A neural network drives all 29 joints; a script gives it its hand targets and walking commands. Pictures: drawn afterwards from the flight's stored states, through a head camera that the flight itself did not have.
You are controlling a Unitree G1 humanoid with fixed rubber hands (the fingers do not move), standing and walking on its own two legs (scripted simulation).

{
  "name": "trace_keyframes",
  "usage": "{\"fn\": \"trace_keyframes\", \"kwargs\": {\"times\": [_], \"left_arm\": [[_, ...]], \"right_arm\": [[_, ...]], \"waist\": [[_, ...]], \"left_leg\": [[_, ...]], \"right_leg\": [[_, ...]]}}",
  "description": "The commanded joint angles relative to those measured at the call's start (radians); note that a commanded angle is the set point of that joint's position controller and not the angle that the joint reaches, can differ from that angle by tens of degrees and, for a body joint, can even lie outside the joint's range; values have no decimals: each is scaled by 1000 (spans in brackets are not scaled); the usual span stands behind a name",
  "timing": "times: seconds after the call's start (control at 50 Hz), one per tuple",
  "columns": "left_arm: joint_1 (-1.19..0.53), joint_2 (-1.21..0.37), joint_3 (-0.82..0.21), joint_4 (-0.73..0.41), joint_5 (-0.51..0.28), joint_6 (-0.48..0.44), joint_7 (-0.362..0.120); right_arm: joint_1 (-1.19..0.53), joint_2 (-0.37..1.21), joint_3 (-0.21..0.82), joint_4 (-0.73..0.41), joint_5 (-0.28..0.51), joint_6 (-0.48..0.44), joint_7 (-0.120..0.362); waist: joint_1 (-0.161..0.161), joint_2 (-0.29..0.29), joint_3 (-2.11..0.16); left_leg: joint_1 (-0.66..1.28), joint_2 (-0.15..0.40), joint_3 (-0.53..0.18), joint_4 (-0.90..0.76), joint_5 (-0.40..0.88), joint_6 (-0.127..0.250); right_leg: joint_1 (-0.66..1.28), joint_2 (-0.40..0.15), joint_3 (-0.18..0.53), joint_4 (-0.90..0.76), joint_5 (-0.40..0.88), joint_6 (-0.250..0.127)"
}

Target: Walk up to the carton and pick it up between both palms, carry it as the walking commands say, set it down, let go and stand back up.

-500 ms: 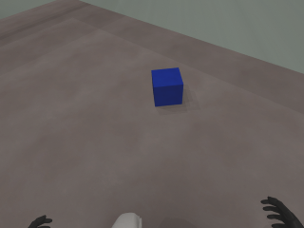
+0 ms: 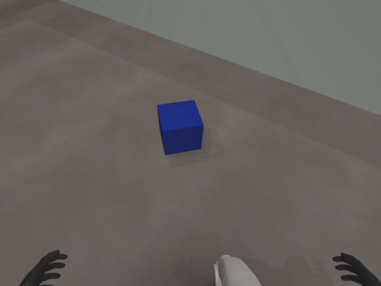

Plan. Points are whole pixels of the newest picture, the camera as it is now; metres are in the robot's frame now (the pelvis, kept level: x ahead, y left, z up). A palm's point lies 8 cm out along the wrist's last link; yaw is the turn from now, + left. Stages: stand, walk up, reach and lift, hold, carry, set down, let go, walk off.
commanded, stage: walk up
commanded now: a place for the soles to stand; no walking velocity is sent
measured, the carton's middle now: (179, 127) +1.10 +0.01 -0.65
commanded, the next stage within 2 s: none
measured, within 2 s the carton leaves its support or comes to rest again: neither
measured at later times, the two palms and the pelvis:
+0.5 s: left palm (34, 226) +0.26 +0.34 -0.05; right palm (296, 166) +0.39 -0.30 -0.05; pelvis +0.22 +0.00 +0.00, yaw +2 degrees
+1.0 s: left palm (79, 121) +0.56 +0.32 -0.04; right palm (294, 144) +0.49 -0.34 -0.08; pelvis +0.42 +0.00 -0.01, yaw +0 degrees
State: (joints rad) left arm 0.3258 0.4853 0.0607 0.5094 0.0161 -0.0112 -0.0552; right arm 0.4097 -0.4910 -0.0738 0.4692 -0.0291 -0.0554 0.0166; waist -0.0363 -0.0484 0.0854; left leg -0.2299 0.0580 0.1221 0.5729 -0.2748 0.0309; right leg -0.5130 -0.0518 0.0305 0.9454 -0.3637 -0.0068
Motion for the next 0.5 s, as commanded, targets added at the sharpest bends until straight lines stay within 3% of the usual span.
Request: {"fn": "trace_keyframes", "kwargs": {"times": [0.0, 0.08, 0.1, 0.12, 0.14, 0.16, 0.18, 0.2, 0.22, 0.26, 0.32, 0.4, 0.48], "left_arm": [[-40, 114, 42, -84, 6, -13, -15], [-40, 123, 53, -68, 2, -12, -11], [-10, 138, 59, -56, 3, -16, -3], [60, 166, 71, -33, 1, -24, 8], [151, 224, 91, -21, 7, -32, 28], [180, 323, 115, -60, 7, -33, 50], [169, 319, 112, -68, -11, -33, 64], [153, 288, 105, -72, -1, -37, 72], [119, 262, 98, -71, 7, -43, 73], [71, 214, 83, -79, 11, -52, 70], [93, 204, 79, -71, 10, -65, 63], [92, 213, 75, -76, 8, -61, 46], [80, 227, 66, -81, 2, -46, 37]], "right_arm": [[-31, -220, -71, -67, 1, -17, 9], [-39, -220, -66, -48, 13, 1, 23], [-25, -204, -58, -40, 11, 7, 26], [0, -168, -45, -33, 7, 12, 28], [5, -109, -26, -50, 7, 9, 28], [-12, -108, -27, -105, 28, 9, 30], [-39, -189, -56, -112, 37, 22, 14], [-40, -194, -53, -96, 42, 27, 11], [-7, -179, -46, -78, 38, 26, 9], [28, -170, -47, -32, 17, 29, 13], [-16, -134, -38, -28, 6, 35, 27], [-109, -90, -34, -49, 8, 36, 48], [-86, -113, -58, -49, 13, 38, 45]], "waist": [[5, 211, 25], [31, 152, 36], [47, 117, 19], [83, 47, -31], [145, -123, -104], [164, -225, -154], [152, -60, -113], [128, -20, -64], [102, -36, -37], [74, -98, -24], [73, -112, -10], [79, -133, 14], [32, -77, 14]], "left_leg": [[-106, 220, -216, -338, -320, 165], [-164, 215, -167, -258, -352, 130], [-179, 197, -143, -176, -337, 111], [-218, 164, -100, 6, -290, 84], [-340, 97, -22, 349, -212, 34], [-520, -41, -86, 589, -368, -15], [-551, -31, -272, 681, -317, -10], [-562, -26, -291, 706, -258, -13], [-537, -5, -278, 665, -205, -17], [-445, 14, -257, 578, -130, -33], [-402, 20, -189, 441, -72, -47], [-235, 17, -104, 196, 40, -25], [20, -54, -39, 51, 86, 2]], "right_leg": [[62, -34, -23, -163, 100, -12], [239, 25, -86, -299, 157, -25], [308, 52, -96, -318, 125, -28], [426, 65, -63, -349, 50, -44], [550, -86, 210, -430, -152, -89], [582, -324, 746, -662, -418, -216], [535, -376, 746, -667, -412, -259], [507, -354, 626, -628, -289, -249], [459, -312, 500, -617, -197, -228], [362, -251, 336, -624, -28, -207], [326, -238, 199, -614, 183, -223], [234, -194, 72, -604, 155, -193], [128, -197, 43, -521, -39, -152]]}}
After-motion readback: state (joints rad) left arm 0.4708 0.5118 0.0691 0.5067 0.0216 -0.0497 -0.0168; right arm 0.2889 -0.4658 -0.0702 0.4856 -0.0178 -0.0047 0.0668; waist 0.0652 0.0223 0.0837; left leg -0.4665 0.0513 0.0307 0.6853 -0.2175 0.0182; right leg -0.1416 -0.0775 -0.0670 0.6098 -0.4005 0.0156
